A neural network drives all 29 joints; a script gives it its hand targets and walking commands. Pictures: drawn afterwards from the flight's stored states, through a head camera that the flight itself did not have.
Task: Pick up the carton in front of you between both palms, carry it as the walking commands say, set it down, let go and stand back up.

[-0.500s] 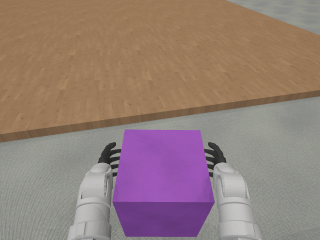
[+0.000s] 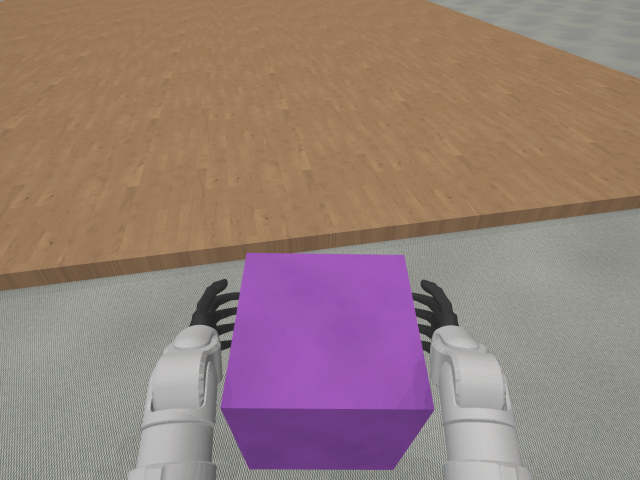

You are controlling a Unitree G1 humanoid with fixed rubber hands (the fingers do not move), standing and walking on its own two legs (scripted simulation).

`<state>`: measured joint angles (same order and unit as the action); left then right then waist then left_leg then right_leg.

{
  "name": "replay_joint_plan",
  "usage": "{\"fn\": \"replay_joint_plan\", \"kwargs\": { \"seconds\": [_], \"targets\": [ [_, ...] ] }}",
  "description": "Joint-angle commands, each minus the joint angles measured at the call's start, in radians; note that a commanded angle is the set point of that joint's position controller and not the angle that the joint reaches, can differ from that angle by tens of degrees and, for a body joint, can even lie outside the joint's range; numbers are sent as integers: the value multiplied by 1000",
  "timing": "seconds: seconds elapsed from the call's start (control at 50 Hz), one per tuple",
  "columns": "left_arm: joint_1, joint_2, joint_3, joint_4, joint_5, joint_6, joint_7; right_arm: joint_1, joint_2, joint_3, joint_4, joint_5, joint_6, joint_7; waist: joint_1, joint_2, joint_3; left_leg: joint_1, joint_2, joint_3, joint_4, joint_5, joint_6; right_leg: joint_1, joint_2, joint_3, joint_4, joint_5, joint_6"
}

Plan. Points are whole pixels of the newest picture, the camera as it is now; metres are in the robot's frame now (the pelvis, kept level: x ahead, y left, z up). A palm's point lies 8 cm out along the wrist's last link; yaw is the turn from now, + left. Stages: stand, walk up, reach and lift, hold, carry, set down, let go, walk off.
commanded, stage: carry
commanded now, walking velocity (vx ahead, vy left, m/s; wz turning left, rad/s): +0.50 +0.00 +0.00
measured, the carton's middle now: (323, 366) +0.29 +0.00 +0.00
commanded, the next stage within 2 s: none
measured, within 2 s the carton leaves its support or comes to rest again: neither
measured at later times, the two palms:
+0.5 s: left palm (217, 232) +0.48 +0.17 +0.09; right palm (399, 227) +0.50 -0.13 +0.09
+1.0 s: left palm (220, 155) +0.81 +0.23 +0.06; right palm (349, 155) +0.81 -0.07 +0.06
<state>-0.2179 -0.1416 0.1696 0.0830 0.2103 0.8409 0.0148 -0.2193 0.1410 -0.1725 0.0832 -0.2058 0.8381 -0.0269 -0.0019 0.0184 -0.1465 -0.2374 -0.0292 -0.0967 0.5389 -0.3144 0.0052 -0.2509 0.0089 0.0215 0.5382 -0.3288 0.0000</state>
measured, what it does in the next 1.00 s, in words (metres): walks ahead: right foot, then left foot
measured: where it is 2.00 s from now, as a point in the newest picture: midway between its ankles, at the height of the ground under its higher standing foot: (301, 295)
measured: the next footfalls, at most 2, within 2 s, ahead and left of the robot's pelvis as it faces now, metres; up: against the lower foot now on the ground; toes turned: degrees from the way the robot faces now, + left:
right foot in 0.42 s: +0.27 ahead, -0.08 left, +0.00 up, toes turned -8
left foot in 0.82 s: +0.60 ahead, +0.15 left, +0.00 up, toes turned +15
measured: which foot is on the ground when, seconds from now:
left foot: down 0.00-0.44, up 0.46-0.80, down 0.82-1.00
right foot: down 0.00-0.18, up 0.20-0.40, down 0.42-0.84, up 0.86-1.00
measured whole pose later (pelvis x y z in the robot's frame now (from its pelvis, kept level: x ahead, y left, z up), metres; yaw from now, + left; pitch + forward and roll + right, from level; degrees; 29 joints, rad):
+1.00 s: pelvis +0.55 +0.08 +0.01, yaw +1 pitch +5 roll -1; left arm -0.10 -0.13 0.09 -0.31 0.12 1.18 0.07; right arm -0.10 0.13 -0.08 -0.29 -0.11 1.16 -0.09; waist -0.02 0.01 -0.05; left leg -0.30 0.03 0.26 0.40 -0.20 0.09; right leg -0.49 -0.09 -0.07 1.12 -0.32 -0.01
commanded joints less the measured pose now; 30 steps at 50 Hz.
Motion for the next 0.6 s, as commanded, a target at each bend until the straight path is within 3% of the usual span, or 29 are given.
{"fn": "replay_joint_plan", "kwargs": {
  "seconds": [0.0, 0.02, 0.04, 0.06, 0.08, 0.1, 0.12, 0.14, 0.16, 0.18, 0.2, 0.22, 0.24, 0.26, 0.28, 0.3, 0.32, 0.36, 0.38, 0.4, 0.42, 0.44, 0.46, 0.48, 0.5, 0.52, 0.54, 0.56, 0.58],
  "targets": [
    [-572, -870, -691, -179, -355, 48, -202, -531, 886, 713, -135, 348, 60, 215, 11, -181, -103, -254, 47, 29, 23, -243, 19, 115, -205, 230, -264, -335, -80],
    [-501, -876, -680, -121, -360, 86, -194, -568, 872, 719, -164, 388, 86, 207, 22, -209, -37, -351, 14, 103, 138, -185, 9, 164, -273, 339, -321, -355, -102],
    [-519, -818, -685, -181, -366, 107, -188, -547, 849, 735, -164, 389, 119, 206, 4, -160, -58, -295, 20, 168, 78, -163, 12, 118, -298, 375, -312, -350, -131],
    [-514, -837, -722, -220, -371, 142, -175, -500, 857, 737, -189, 419, 145, 210, 6, -107, -34, -272, 33, 170, 7, -113, 12, 94, -314, 342, -292, -342, -147],
    [-499, -829, -724, -233, -394, 171, -174, -485, 863, 753, -170, 429, 167, 205, 10, -161, -52, -242, 39, 174, -60, -78, 8, 95, -280, 277, -275, -262, -136],
    [-495, -849, -747, -276, -416, 189, -174, -513, 859, 771, -276, 457, 180, 201, 2, -147, -106, -91, 42, 157, -112, -6, 21, 50, -261, 185, -211, -137, -99],
    [-480, -884, -755, -282, -435, 215, -176, -579, 903, 789, -315, 493, 206, 199, 5, -151, -125, 38, 54, 166, -106, 8, 24, 9, -165, 53, -108, -11, -67],
    [-444, -875, -773, -319, -445, 233, -184, -497, 892, 773, -307, 495, 225, 197, -13, 10, -179, 194, 134, 18, -174, -47, 59, -113, -117, -31, 59, 56, -43],
    [-398, -824, -762, -340, -450, 253, -192, -342, 871, 753, -242, 457, 247, 200, -26, 168, -195, 362, 272, -205, -180, 48, 126, -282, -73, -112, 228, 74, -6],
    [-479, -894, -814, -410, -494, 272, -192, -351, 864, 752, -318, 449, 248, 190, -25, 317, -163, 462, 340, -317, -244, 222, 191, -463, -31, -162, 273, -145, 7],
    [-486, -863, -804, -464, -500, 283, -197, -409, 899, 783, -399, 461, 265, 177, -39, 203, -73, 478, 392, -375, -222, 450, 238, -614, -23, -140, 367, -275, 6],
    [-489, -897, -815, -468, -533, 296, -194, -392, 874, 773, -448, 454, 283, 168, -39, 135, -100, 521, 391, -337, -232, 499, 251, -616, -44, -123, 301, -327, 5],
    [-446, -888, -805, -487, -528, 309, -192, -368, 881, 774, -483, 470, 296, 165, -36, 87, -147, 534, 422, -302, -254, 392, 230, -597, -61, -104, 300, -259, -5],
    [-410, -873, -778, -492, -522, 320, -190, -383, 884, 770, -492, 481, 308, 161, -30, 153, -151, 497, 364, -215, -255, 358, 177, -514, -79, -104, 152, -186, 4],
    [-351, -885, -801, -516, -506, 322, -191, -383, 888, 791, -556, 495, 319, 163, -34, 137, -120, 385, 312, -123, -277, 381, 152, -427, -33, -169, 147, -72, 6],
    [-368, -847, -779, -548, -501, 335, -186, -328, 854, 779, -556, 477, 336, 167, -30, 139, -147, 398, 293, -54, -249, 363, 138, -377, -19, -181, 94, -35, 11],
    [-390, -851, -776, -504, -505, 354, -183, -431, 872, 789, -571, 507, 350, 166, -33, 142, -112, 289, 279, -46, -258, 352, 128, -282, -6, -232, 62, -23, 9],
    [-315, -809, -756, -513, -480, 361, -162, -389, 836, 799, -554, 539, 370, 172, -5, 136, -118, 85, 240, 78, -195, 258, 84, 3, 17, -263, -80, 139, -6],
    [-351, -811, -754, -509, -477, 368, -151, -389, 812, 786, -550, 536, 388, 177, 7, 91, -156, -19, 190, 153, -69, 389, 61, 218, 28, -279, -93, 149, -31],
    [-353, -797, -736, -538, -499, 383, -142, -384, 809, 798, -544, 550, 395, 180, 36, -35, -270, -141, 153, 208, 171, 362, 27, 421, -94, -110, -144, 14, -60],
    [-364, -778, -737, -523, -472, 386, -141, -488, 792, 796, -565, 552, 409, 186, 39, -257, -262, -353, 49, 265, 438, 64, -14, 503, -359, 377, -287, -100, -145],
    [-368, -781, -706, -503, -467, 402, -146, -480, 790, 790, -535, 557, 419, 192, 24, -231, -226, -518, 47, 148, 583, -155, 10, 515, -468, 527, -328, -10, -220],
    [-408, -814, -710, -499, -493, 414, -149, -474, 784, 777, -497, 550, 425, 195, 26, -160, -205, -559, 119, 92, 654, -163, 29, 477, -465, 449, -297, 32, -217],
    [-425, -842, -702, -487, -484, 411, -149, -504, 798, 777, -525, 545, 431, 197, 26, -147, -187, -566, 116, 101, 673, -132, 32, 425, -424, 393, -297, 151, -210],
    [-432, -864, -744, -486, -506, 418, -161, -473, 825, 766, -496, 538, 423, 189, 20, -29, -183, -558, 146, 98, 604, -74, 37, 417, -386, 286, -309, 140, -175],
    [-455, -855, -729, -477, -512, 418, -164, -467, 833, 768, -471, 528, 421, 186, 24, -95, -155, -523, 162, 125, 530, -11, 19, 361, -362, 190, -337, 223, -142],
    [-498, -881, -766, -507, -542, 411, -176, -461, 851, 767, -453, 516, 412, 175, 23, -94, -174, -536, 123, 149, 489, 18, 9, 397, -334, 137, -328, 297, -147],
    [-472, -904, -768, -497, -537, 418, -182, -402, 875, 747, -428, 488, 412, 176, 19, -75, -151, -511, 139, 148, 456, 63, 8, 363, -315, 91, -332, 302, -127],
    [-423, -872, -759, -488, -526, 410, -191, -423, 913, 751, -462, 501, 401, 173, 15, -88, -180, -482, 118, 187, 370, 54, -10, 372, -293, 56, -346, 300, -136]
  ]
}}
